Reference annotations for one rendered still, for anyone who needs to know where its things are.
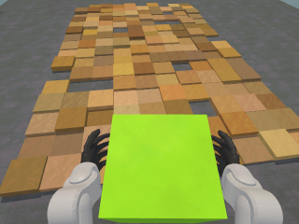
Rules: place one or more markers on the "robot left hand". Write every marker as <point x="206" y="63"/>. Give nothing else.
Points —
<point x="91" y="149"/>

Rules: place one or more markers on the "robot right forearm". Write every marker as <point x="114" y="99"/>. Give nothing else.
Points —
<point x="252" y="204"/>

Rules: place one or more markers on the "robot left forearm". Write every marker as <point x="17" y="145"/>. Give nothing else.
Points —
<point x="73" y="203"/>

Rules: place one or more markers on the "carton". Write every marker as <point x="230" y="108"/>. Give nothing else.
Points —
<point x="161" y="168"/>

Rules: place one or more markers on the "robot right hand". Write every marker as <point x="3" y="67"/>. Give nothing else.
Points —
<point x="227" y="150"/>

